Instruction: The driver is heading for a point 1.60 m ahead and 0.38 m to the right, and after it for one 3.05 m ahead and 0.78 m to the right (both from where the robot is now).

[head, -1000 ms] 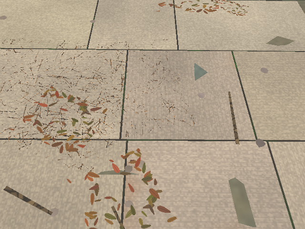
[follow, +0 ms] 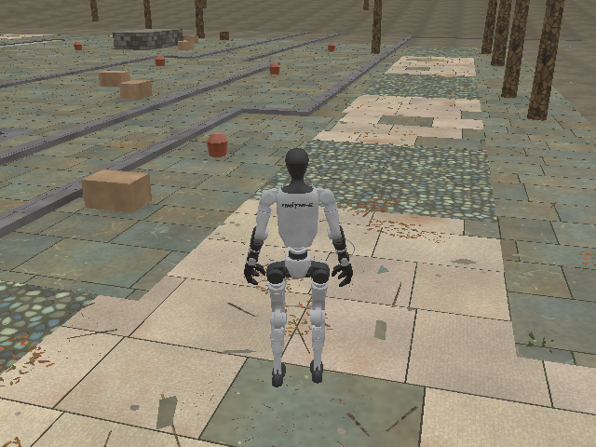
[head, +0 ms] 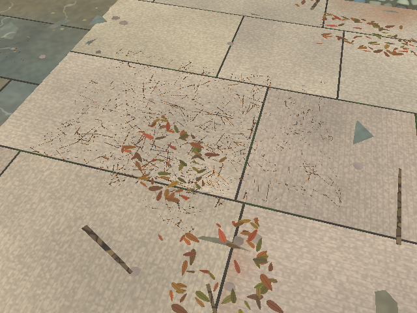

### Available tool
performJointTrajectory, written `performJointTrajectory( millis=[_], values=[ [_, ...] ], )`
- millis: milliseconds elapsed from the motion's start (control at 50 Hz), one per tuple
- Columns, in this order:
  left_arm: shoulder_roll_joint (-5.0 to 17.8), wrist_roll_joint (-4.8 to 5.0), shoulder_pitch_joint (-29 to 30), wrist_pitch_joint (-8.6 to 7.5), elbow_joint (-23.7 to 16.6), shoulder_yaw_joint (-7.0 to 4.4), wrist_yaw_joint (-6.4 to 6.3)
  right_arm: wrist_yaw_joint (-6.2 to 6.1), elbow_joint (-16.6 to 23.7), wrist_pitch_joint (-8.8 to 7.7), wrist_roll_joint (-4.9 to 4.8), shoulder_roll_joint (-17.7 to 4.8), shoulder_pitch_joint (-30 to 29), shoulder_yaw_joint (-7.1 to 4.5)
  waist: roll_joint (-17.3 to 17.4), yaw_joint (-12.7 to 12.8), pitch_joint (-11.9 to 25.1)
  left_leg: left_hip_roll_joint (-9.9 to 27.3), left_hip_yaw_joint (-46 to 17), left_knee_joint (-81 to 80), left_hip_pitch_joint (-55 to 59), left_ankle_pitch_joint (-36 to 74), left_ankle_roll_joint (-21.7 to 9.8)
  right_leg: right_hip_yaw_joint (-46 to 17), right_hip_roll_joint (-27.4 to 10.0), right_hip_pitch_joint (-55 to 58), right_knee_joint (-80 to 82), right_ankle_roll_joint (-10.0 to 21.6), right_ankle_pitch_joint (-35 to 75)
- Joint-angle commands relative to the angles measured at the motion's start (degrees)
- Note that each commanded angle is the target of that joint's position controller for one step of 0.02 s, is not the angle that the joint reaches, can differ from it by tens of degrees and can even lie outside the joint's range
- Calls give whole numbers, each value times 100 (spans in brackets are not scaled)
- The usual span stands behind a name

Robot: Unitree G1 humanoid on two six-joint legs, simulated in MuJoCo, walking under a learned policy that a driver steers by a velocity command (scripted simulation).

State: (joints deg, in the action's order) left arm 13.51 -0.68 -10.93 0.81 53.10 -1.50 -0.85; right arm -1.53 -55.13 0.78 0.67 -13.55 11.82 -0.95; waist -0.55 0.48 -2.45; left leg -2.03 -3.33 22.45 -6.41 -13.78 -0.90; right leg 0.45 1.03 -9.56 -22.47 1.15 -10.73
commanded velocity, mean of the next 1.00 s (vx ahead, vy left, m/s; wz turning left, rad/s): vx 0.08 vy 0.00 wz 0.01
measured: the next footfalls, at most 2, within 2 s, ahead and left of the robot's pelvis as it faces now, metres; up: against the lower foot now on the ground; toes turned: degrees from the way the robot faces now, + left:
left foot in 1.38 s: +0.43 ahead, +0.04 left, +0.00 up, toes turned +3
right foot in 1.92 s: +0.71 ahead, -0.13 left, +0.00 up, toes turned -19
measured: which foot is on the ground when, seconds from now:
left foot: down 0.00-0.94, up 0.96-1.00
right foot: down 0.00-1.00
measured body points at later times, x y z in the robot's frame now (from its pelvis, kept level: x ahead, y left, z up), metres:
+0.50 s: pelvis +0.00 +0.01 +0.00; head +0.00 +0.01 +0.45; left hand +0.01 +0.25 -0.16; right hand +0.01 -0.23 -0.16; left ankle -0.02 +0.11 -0.74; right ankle +0.02 -0.11 -0.74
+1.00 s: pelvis +0.07 -0.03 -0.01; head +0.07 -0.04 +0.44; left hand +0.07 +0.22 -0.15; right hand +0.02 -0.27 -0.17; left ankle -0.01 +0.10 -0.71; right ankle +0.04 -0.10 -0.74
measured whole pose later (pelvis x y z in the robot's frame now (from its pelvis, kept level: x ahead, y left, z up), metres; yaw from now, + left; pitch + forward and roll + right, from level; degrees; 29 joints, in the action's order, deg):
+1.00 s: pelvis +0.07 -0.03 -0.01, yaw +0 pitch +0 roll +0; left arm 10.5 -1.2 -19.1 -4.1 61.3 -2.0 -0.3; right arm -0.7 -64.6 -1.3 1.6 -11.5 22.7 -2.3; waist 1.9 0.3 0.7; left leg -1.0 -2.4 44.2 -12.6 -25.6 -4.5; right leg 3.8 2.4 -10.9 -29.2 4.3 -17.9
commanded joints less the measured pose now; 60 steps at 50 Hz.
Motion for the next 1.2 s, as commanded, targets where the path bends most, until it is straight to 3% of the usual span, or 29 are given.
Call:
performJointTrajectory(
  millis=[20,300,660,680,720,760,820,840,880,920,940,960,980,1000,1020,1060,1120,1200],
  values=[
    [562,1,-58,-57,3,-117,-18,-32,14,-73,-2,-629,41,-96,223,9,-26,629,-638,-615,-451,359,-181,-592,-531,203,385,102,306],
    [411,1,-392,-70,796,-2,-67,-58,-623,-107,-15,-444,259,8,70,2,-76,594,-566,-674,-473,277,-242,-605,-555,99,435,57,228],
    [143,8,-674,-81,1194,89,-128,-95,-994,-127,-17,-148,650,95,58,-3,-119,561,-461,-524,-468,612,-222,-590,-565,57,329,78,425],
    [114,2,-720,-76,1215,96,-127,-95,-1018,-124,-9,-126,717,99,67,-10,3,517,-452,-577,-435,138,-239,-561,-508,99,344,87,-7],
    [214,-18,-718,-39,1167,35,-115,-92,-992,-77,4,-307,776,12,188,-30,-119,383,-500,-518,-647,-1493,-407,-396,-237,-150,31,200,-1439],
    [187,-71,-596,-13,1025,13,-70,-63,-916,-27,29,-374,897,-50,312,-117,-591,523,-889,-633,-953,-2931,-668,-389,-97,-864,-297,329,-2510],
    [-163,-165,-279,-156,733,78,14,-71,-996,-75,38,-557,1387,-179,960,-307,-790,1481,-2215,-1309,-350,-3326,-1196,207,63,-1766,-1483,256,-1408],
    [-70,-173,-163,-229,637,54,38,-58,-975,-108,46,-564,1384,-212,909,-324,-793,1673,-2392,-1430,-395,-3074,-1307,187,-81,-1793,-1698,264,-1228],
    [6,-115,-282,-357,548,10,102,-24,-879,-178,56,-597,1160,-255,781,-126,-711,1592,-2104,-1301,-550,-2622,-1268,194,-139,-1428,-1403,327,-1378],
    [-109,-19,-1227,-454,828,-16,106,-1,-708,-229,-12,-485,655,-259,625,393,-699,1084,-1378,-688,-1650,-2199,-977,317,80,342,-296,413,-963],
    [91,-33,-1886,-498,1030,-94,52,17,-549,-296,0,-281,383,-213,53,653,-625,659,-810,226,-2427,-1724,-752,-387,-305,1364,228,470,-1145],
    [716,-55,-2672,-518,1188,-266,11,79,-299,-379,-33,170,176,-95,-1435,887,-314,-153,322,2132,-3360,-1388,-451,-2613,-1570,2111,1291,846,-2670],
    [845,-29,-2939,-456,1324,-317,19,120,-172,-416,170,-224,74,-178,-1267,774,-461,-72,420,3271,-3840,-1715,-455,-3657,-2261,1912,1527,1152,-2800],
    [529,-60,-2374,-457,1137,-237,27,179,-204,-442,229,-261,44,-201,-456,444,-750,264,203,3864,-3901,-1240,-504,-3292,-2138,1487,1442,1159,-2545],
    [397,-68,-1943,-502,963,-198,44,235,-262,-487,172,-84,131,-164,-206,244,-782,428,155,3996,-3783,-742,-488,-2770,-1914,1197,1472,1081,-1957],
    [218,-50,-1628,-602,843,-122,32,321,-274,-509,155,-88,137,-187,-197,45,-623,598,253,3861,-3559,-133,-373,-1903,-1524,1104,1582,926,-766],
    [86,-20,-2045,-678,1023,-43,8,349,-171,-405,154,-73,-59,-206,-380,25,-386,499,594,3765,-3624,146,-226,-1045,-1241,1381,1326,857,1600],
    [74,-32,-2169,-688,1055,33,-16,350,302,-346,94,91,-1144,-107,-460,143,-564,321,968,2582,-3402,552,-144,-507,-1012,1012,1344,839,2707]
  ],
)
Keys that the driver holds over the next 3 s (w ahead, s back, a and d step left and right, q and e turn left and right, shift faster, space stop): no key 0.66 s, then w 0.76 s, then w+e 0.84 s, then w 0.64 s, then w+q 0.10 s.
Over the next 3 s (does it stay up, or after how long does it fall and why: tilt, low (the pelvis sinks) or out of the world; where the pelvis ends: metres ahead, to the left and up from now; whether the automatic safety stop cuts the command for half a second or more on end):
stays up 1.13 -0.27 -0.02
